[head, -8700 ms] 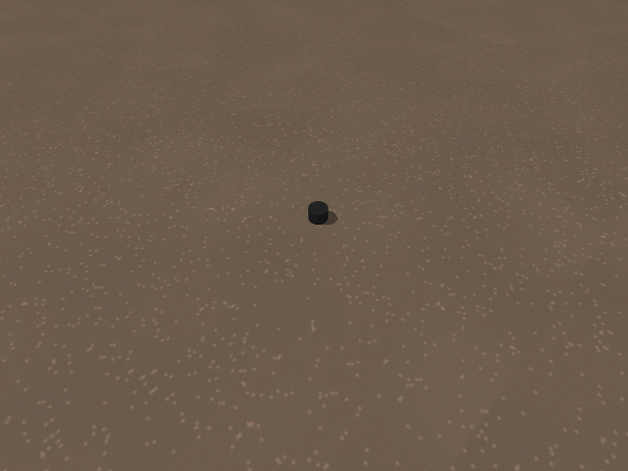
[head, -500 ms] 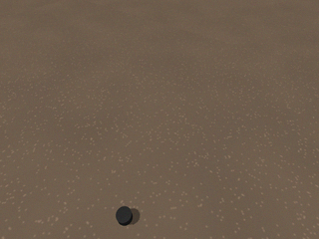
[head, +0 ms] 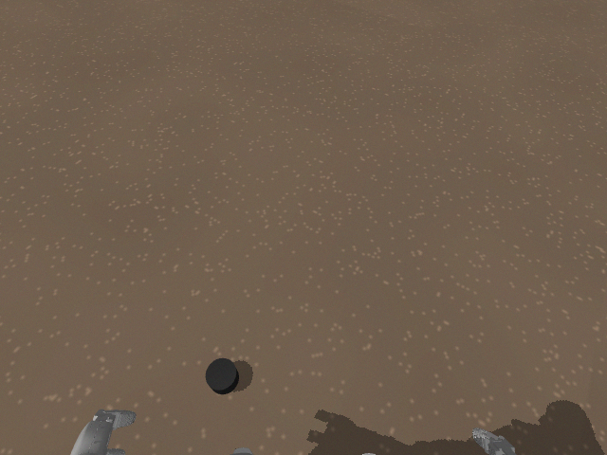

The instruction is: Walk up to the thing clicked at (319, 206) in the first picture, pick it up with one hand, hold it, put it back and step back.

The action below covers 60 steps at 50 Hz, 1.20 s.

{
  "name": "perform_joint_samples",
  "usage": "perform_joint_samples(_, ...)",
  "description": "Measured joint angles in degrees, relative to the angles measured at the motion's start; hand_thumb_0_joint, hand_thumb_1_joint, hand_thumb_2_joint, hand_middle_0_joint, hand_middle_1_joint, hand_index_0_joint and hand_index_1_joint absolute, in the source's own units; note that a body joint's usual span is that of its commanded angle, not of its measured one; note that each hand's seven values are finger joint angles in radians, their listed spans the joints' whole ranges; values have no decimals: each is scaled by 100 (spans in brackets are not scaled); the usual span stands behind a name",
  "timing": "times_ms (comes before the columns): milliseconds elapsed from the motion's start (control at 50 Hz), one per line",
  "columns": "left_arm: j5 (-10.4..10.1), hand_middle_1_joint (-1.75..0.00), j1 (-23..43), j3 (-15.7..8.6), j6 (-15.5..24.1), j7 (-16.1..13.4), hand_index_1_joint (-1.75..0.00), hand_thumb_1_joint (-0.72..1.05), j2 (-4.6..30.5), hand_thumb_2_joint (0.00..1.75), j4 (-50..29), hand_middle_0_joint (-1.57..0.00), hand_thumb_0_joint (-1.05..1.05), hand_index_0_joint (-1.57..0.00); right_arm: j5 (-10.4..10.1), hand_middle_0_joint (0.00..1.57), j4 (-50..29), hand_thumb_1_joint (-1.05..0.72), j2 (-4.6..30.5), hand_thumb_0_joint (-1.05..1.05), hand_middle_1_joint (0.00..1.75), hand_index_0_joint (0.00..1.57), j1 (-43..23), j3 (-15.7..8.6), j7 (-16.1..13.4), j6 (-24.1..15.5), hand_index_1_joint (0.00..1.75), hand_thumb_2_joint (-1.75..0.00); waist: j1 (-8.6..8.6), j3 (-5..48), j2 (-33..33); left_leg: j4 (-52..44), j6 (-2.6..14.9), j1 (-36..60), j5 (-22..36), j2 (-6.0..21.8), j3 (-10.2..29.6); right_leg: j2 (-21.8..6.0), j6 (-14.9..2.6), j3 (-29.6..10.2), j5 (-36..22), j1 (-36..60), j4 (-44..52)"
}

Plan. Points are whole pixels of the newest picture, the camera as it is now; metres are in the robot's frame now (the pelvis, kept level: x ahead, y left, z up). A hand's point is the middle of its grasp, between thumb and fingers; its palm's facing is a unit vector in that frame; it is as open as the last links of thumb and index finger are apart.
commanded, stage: rise first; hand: left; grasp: from above
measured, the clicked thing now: (222, 376) +0.40 +0.24 -0.71
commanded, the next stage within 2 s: none
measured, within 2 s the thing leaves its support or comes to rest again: neither
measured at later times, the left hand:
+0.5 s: hand out of the picture +0.12 +0.27 -0.22, palm faces -0.18 -0.85 -0.49, open 14.1 cm
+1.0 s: hand (164, 429) +0.22 +0.30 -0.42, palm faces -0.44 -0.44 -0.78, open 14.1 cm
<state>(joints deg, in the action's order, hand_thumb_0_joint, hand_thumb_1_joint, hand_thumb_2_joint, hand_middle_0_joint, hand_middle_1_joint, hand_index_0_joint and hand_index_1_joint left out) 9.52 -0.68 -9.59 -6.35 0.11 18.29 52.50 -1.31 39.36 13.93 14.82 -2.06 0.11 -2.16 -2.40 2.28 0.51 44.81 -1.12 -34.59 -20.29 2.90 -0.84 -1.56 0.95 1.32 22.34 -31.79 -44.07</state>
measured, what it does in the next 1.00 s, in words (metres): lowers itself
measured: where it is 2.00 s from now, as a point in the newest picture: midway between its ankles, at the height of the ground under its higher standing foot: outside the picture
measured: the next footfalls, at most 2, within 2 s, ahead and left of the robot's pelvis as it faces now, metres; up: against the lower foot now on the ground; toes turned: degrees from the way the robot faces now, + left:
none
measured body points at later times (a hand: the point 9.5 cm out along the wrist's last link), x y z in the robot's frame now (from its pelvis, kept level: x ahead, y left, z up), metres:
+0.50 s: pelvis -0.01 +0.01 -0.08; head +0.10 +0.03 +0.35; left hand +0.13 +0.31 -0.19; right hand +0.17 -0.24 -0.17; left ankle +0.02 +0.13 -0.71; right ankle -0.01 -0.13 -0.71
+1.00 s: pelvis -0.07 +0.00 -0.27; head +0.13 +0.01 +0.13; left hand +0.24 +0.32 -0.37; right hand +0.12 -0.27 -0.40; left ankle +0.02 +0.13 -0.71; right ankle -0.01 -0.13 -0.71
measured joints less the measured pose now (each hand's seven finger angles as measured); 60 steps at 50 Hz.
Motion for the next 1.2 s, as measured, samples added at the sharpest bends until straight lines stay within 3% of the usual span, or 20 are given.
perform_joint_samples(100,163,-104,-387,-76,-96,-54,-104,-36,-41,100,-640,-6,0,-6,46,20,-238,-88,13,1,30,21,-15,-62,-18,-144,30,-90,26,159,-10,874,16,-786,-379,15,32,-3,24,-10,374,-767,-854)
perform_joint_samples(200,285,-106,-724,-30,-190,-53,-106,-47,-36,101,-1340,-6,0,-5,87,20,-395,-87,-6,1,30,20,-160,-81,-80,-298,30,-90,62,231,-16,1510,20,-1375,-631,28,93,1,25,18,623,-1318,-1454)
perform_joint_samples(560,841,-108,-1309,151,-371,-89,-108,-52,86,98,-2752,-6,0,-5,135,20,-795,-86,-68,1,30,21,-620,23,-52,-720,30,-89,107,596,-56,3172,32,-3199,-1193,39,256,3,37,82,1210,-3057,-3067)
perform_joint_samples(660,1282,-108,-896,165,-50,-117,-108,-52,277,98,-2432,-5,0,-5,140,20,-758,-84,13,1,30,21,-773,1,22,-839,30,-89,118,697,-43,3839,28,-4008,-1355,17,282,-22,33,64,1416,-3869,-3783)
perform_joint_samples(920,2933,-108,970,64,1246,-604,-107,-50,889,100,-1188,-5,0,-5,236,20,-218,-83,266,1,30,21,-1247,-181,253,-876,30,-89,178,749,-30,6112,-20,-6701,-1725,68,414,58,-5,11,1861,-6583,-6148)
perform_joint_samples(1080,3681,-106,1984,-17,1586,-799,-107,-53,1228,104,-667,-6,0,-5,345,20,136,-85,220,1,30,20,-1233,-222,355,-638,30,-89,217,485,-36,7194,-40,-7881,-1695,113,575,155,-15,61,1815,-7745,-7200)
perform_joint_samples(1200,4150,-106,2540,-22,1784,-875,-106,-54,1492,105,-161,-6,0,-5,388,20,293,-85,154,1,30,21,-1062,-183,386,-447,30,-89,126,363,-51,7695,-23,-8405,-1594,94,663,176,7,93,1716,-8229,-7667)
